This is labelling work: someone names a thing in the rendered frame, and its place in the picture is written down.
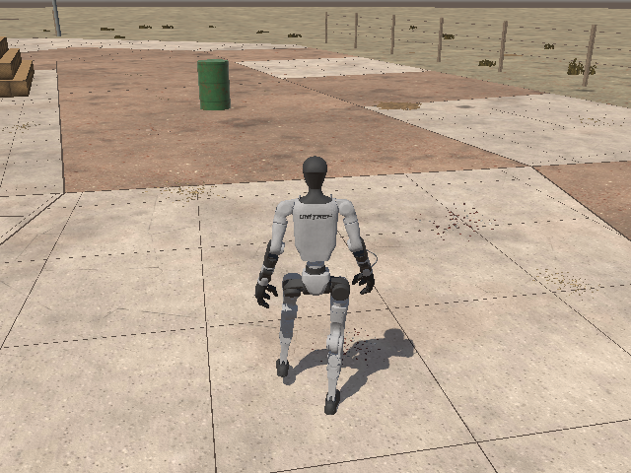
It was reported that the left robot hand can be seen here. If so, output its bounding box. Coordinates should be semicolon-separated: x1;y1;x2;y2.
255;282;278;308

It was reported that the robot left forearm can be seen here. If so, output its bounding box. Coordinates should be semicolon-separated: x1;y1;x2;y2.
257;240;279;286

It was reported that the humanoid robot torso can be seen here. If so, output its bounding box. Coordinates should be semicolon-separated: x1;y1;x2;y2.
292;194;338;296

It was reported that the robot right forearm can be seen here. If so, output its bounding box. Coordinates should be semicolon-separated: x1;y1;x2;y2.
353;237;373;277

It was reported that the right robot upper arm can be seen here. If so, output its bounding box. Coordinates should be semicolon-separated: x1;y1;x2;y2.
335;198;363;252

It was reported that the robot right shin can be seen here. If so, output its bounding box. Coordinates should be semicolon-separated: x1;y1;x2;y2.
326;336;344;402

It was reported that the left robot upper arm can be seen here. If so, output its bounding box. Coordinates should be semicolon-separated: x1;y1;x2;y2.
269;199;295;255

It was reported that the right robot hand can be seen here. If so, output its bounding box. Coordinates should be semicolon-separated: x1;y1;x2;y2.
352;273;375;295

